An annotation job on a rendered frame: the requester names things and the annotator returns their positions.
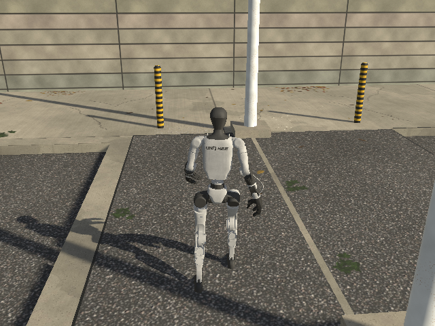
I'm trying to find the robot left upper arm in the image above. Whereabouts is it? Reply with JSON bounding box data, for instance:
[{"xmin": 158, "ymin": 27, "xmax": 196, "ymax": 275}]
[{"xmin": 186, "ymin": 136, "xmax": 205, "ymax": 171}]

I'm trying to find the right robot hand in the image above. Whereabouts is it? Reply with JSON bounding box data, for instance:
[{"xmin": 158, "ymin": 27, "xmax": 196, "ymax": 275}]
[{"xmin": 247, "ymin": 197, "xmax": 262, "ymax": 217}]

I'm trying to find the robot left forearm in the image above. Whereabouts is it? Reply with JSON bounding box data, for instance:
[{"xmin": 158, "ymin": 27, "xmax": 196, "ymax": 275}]
[{"xmin": 184, "ymin": 161, "xmax": 194, "ymax": 178}]

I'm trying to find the right robot thigh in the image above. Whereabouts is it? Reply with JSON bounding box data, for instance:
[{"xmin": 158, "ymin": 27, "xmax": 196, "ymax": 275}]
[{"xmin": 226, "ymin": 189, "xmax": 240, "ymax": 231}]

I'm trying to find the robot right forearm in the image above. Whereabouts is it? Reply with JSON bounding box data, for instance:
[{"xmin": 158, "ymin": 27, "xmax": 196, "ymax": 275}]
[{"xmin": 244, "ymin": 165, "xmax": 260, "ymax": 199}]

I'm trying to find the left robot hand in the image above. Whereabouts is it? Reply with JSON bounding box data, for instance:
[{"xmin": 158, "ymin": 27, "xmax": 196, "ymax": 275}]
[{"xmin": 186, "ymin": 173, "xmax": 202, "ymax": 184}]

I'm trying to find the robot left shin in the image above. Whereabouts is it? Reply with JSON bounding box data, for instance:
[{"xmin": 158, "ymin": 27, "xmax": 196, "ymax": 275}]
[{"xmin": 194, "ymin": 234, "xmax": 205, "ymax": 283}]

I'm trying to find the robot right upper arm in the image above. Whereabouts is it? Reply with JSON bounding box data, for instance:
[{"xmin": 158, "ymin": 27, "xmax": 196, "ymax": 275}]
[{"xmin": 232, "ymin": 137, "xmax": 250, "ymax": 176}]

